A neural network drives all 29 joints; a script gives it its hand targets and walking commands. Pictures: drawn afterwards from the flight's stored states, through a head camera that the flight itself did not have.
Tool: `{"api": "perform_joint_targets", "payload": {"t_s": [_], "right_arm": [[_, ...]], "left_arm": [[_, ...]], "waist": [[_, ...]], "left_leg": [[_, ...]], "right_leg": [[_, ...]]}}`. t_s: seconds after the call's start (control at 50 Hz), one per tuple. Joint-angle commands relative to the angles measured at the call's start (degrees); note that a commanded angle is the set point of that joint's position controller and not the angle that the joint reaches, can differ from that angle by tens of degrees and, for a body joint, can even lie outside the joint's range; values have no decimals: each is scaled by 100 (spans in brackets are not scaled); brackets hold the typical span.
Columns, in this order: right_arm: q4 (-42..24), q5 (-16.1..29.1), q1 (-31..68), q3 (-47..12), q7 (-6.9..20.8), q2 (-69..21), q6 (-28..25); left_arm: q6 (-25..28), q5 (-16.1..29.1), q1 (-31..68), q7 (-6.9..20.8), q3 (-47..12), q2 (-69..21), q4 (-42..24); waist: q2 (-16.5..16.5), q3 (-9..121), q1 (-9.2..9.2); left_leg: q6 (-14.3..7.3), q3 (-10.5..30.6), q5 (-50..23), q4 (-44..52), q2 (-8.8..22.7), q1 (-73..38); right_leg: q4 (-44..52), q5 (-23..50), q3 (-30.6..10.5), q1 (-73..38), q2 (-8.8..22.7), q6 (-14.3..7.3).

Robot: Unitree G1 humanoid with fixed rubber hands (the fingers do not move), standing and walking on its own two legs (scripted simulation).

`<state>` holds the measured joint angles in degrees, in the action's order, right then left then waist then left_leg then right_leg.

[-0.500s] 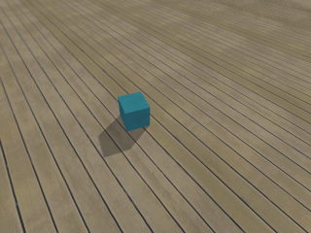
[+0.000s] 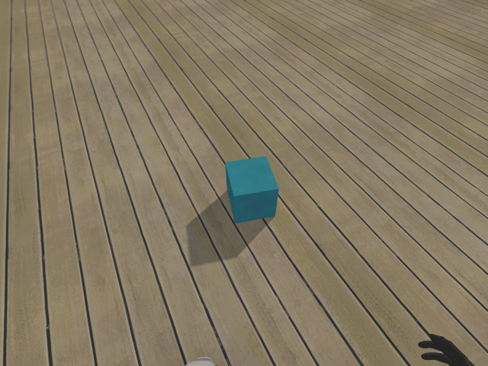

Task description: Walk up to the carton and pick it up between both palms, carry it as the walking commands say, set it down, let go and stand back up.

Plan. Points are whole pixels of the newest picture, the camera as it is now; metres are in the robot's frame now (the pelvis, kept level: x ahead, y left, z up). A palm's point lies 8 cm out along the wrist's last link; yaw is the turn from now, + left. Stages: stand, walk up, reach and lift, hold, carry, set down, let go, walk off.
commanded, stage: walk up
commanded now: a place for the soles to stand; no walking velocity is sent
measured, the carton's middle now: (250, 189) +1.03 +0.04 -0.66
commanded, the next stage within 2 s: none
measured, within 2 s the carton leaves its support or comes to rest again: neither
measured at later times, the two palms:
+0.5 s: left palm (107, 243) +0.36 +0.32 -0.06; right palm (466, 334) +0.23 -0.36 -0.10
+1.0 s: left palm (128, 203) +0.49 +0.32 -0.09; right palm (428, 225) +0.44 -0.35 -0.06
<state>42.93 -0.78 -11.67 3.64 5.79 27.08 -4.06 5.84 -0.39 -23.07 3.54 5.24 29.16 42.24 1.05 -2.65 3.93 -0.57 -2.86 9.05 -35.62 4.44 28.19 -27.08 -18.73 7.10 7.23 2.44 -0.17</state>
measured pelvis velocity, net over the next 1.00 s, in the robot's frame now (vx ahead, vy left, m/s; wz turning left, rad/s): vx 0.38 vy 0.00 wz -0.04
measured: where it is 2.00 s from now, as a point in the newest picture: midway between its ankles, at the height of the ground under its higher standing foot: (257, 279)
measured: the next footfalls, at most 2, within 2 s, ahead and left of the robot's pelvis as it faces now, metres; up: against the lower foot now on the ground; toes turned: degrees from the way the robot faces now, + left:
left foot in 0.06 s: +0.18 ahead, +0.13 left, +0.00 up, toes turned +4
right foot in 0.44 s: +0.32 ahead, -0.14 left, +0.00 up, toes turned -6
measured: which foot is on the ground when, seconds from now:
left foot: up 0.00-0.04, down 0.06-0.44, up 0.46-0.74, down 0.76-1.00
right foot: down 0.00-0.06, up 0.08-0.42, down 0.44-0.78, up 0.80-1.00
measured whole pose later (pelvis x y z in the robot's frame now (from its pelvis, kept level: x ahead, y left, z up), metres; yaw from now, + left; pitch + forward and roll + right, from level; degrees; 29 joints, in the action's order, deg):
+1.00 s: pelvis +0.38 +0.00 -0.01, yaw -2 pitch -1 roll +0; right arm 41.8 -0.6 -19.6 4.6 2.4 28.9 -5.6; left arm 3.8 -0.6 -17.7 3.8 3.5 26.5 44.0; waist -2.3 -2.7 -2.0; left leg -1.4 -5.9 16.4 -32.9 2.7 15.5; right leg -47.0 -20.1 1.9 27.6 4.4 -1.1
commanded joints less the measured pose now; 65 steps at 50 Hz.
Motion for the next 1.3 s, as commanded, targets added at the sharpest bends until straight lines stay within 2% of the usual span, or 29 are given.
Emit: {"api": "perform_joint_targets", "payload": {"t_s": [0.0, 0.02, 0.04, 0.06, 0.08, 0.1, 0.18, 0.34, 0.4, 0.42, 0.44, 0.46, 0.5, 0.56, 0.66, 0.74, 0.76, 0.78, 0.8, 0.82, 0.88, 1.0, 1.06, 1.08, 1.1, 1.12, 1.14, 1.2, 1.28], "right_arm": [[-258, 19, -194, 318, -30, 848, -89], [-167, -12, -586, 380, -91, 975, -122], [-45, -115, -1305, 490, -177, 1255, -167], [-257, -91, -1540, 586, -290, 1807, -214], [-285, 123, -1233, 642, -311, 1916, -201], [-279, 176, -1023, 556, -323, 1609, -192], [-408, 72, -671, 405, -339, 1257, -220], [-591, 25, -742, 468, -281, 1420, -233], [-626, 4, -749, 326, -295, 1226, -179], [-652, -16, -825, 229, -318, 1011, -180], [-782, 50, -917, 143, -327, 688, -192], [-621, 53, -879, 229, -426, 1027, -137], [-425, 78, -925, 268, -424, 1224, -120], [-120, 30, -1201, 230, -309, 1065, -112], [-189, -11, -599, 257, -142, 855, -90], [17, -8, -1185, 398, -193, 1063, -196], [45, -54, -1591, 486, -285, 1353, -247], [-81, -52, -1779, 596, -353, 1925, -275], [-140, 65, -1494, 614, -369, 1876, -272], [-149, 117, -1304, 541, -390, 1637, -250], [-237, 56, -897, 412, -414, 1395, -198], [-474, 12, -729, 428, -336, 1454, -175], [-573, -9, -681, 285, -317, 1169, -99], [-666, -33, -645, 168, -336, 890, -106], [-784, 26, -682, 137, -363, 705, -116], [-616, 33, -565, 227, -463, 1073, -62], [-526, 74, -659, 273, -476, 1222, -70], [-168, 38, -1125, 233, -399, 1100, -92], [-230, 4, -687, 230, -232, 842, -53]], "left_arm": [[29, 5, 302, -45, 217, 1145, -425], [17, 15, 215, -62, 131, 991, -428], [5, 56, 90, -97, 18, 718, -491], [8, 94, -35, -107, -42, 431, -713], [-57, 10, -14, -208, 50, 947, -561], [-60, 49, -4, -220, 53, 1014, -428], [-100, 36, -323, -56, 96, 814, -95], [-90, -38, 790, 178, 182, 560, -219], [-32, -45, 393, 116, 278, 780, -65], [13, -66, -192, 16, 383, 1042, 41], [64, -39, -608, -81, 537, 1674, -12], [60, 25, -481, -92, 545, 1777, -128], [26, 80, 22, -126, 389, 1290, -275], [22, 26, 420, -123, 323, 1105, -390], [-4, -3, 368, -25, 315, 1283, -464], [-98, -27, 563, -18, 123, 916, -524], [-94, 2, 552, -40, 22, 598, -603], [-82, 46, 583, -87, -16, 505, -721], [-139, -35, 556, -185, 36, 881, -579], [-129, 2, 426, -196, 53, 969, -404], [-111, 12, 30, -103, 86, 900, -66], [-106, -22, 555, 73, 148, 601, -113], [-37, -41, 69, 27, 291, 831, 83], [6, -74, -479, -69, 406, 1138, 152], [53, -37, -701, -138, 535, 1783, 72], [64, 3, -525, -143, 510, 1714, -36], [53, 51, -322, -168, 403, 1450, -105], [26, 63, 261, -211, 316, 1143, -236], [7, 0, 174, -123, 279, 1245, -294]], "waist": [[-605, -50, -467], [-304, 201, -665], [511, 759, -973], [1491, 1118, -1062], [570, 916, -976], [232, 446, -769], [822, 157, -492], [747, -86, -573], [210, 86, -160], [-576, 330, 205], [-1820, 733, 361], [-1156, 585, 231], [-616, 187, -57], [-1153, 49, -297], [-1182, -3, -213], [-352, 204, -743], [635, 372, -999], [1467, 375, -1142], [592, 251, -990], [292, 74, -793], [836, -23, -564], [972, 6, -552], [185, 207, -124], [-780, 343, 248], [-1797, 368, 305], [-882, 146, 211], [-491, 48, 53], [-990, 4, -293], [-1218, 42, -204]], "left_leg": [[-136, -256, 39, 400, -299, -1609], [-264, -240, 338, 590, -427, -2326], [-587, 829, 1133, 968, 254, -3329], [-1230, 3785, 2469, 1802, 1981, -4122], [-1587, 3994, 2584, 2017, 2243, -3414], [-1543, 3309, 1964, 1942, 1963, -2856], [-1235, 1174, 166, 1899, 1057, -1722], [-1111, 803, 1155, 1877, 957, -1005], [-773, 496, 1041, 830, 759, -361], [-562, 84, 496, -618, 403, 146], [-172, -309, 1549, -2550, -324, 1462], [-225, 488, 2068, -3098, -194, 1706], [-156, 671, 1420, -3040, 101, 1505], [48, 225, 1236, -1875, 210, 549], [21, -232, 510, -391, -56, -434], [-170, -145, 675, 413, -360, -2503], [-474, 1277, 1983, 1096, 426, -3179], [-1228, 3949, 3427, 2217, 1961, -3314], [-1561, 3977, 3153, 2163, 2237, -2929], [-1540, 3352, 2362, 2011, 1954, -2546], [-1285, 1455, 675, 1794, 1188, -1758], [-1146, 891, 1255, 1640, 998, -946], [-737, 514, 1917, 488, 653, 12], [-500, 95, 1620, -997, 274, 684], [-197, -207, 2168, -2537, -384, 1916], [-223, 692, 2135, -3067, -121, 2002], [-200, 786, 1710, -3124, -17, 1857], [-12, 378, 1348, -2073, 242, 852], [-17, -145, 966, -829, -25, -205]], "right_leg": [[536, 470, -824, 1269, 1151, -935], [-305, 1001, -623, 1445, 963, -843], [-2106, 1090, -259, 1962, 563, -650], [-3684, -944, -355, 3460, -136, -285], [-4189, -840, -1166, 3570, 0, -234], [-4241, -469, -1279, 3494, 121, -220], [-2960, -77, -939, 2571, 380, -42], [-1023, 757, -275, 1540, 127, -185], [-475, 556, -303, 1, -175, -316], [21, -204, -1005, -896, 185, -489], [967, -1750, -3901, -1628, 1960, -1233], [1214, -1954, -4479, -1011, 2380, -1653], [1085, -988, -3303, -351, 1943, -1651], [952, 478, -1754, 597, 1299, -1391], [1005, -602, -1406, 1233, 1198, -1280], [-275, -1465, -1001, 2433, 834, -865], [-1757, -1212, -576, 3183, 429, -582], [-3207, -1226, -416, 4144, -200, -284], [-3793, -886, -1180, 4106, 80, -195], [-3823, -576, -1245, 3838, 192, -147], [-2832, -397, -865, 2887, 374, -27], [-1222, 273, -287, 1567, 60, -165], [-496, 363, -286, -201, -249, -278], [96, -662, -1307, -915, 356, -477], [1305, -2177, -4373, -1117, 2140, -1303], [1234, -1918, -4468, -679, 2364, -1702], [1059, -1213, -3911, -507, 2160, -1748], [759, 712, -2098, 350, 1468, -1426], [649, 770, -1432, 1026, 1226, -1343]]}}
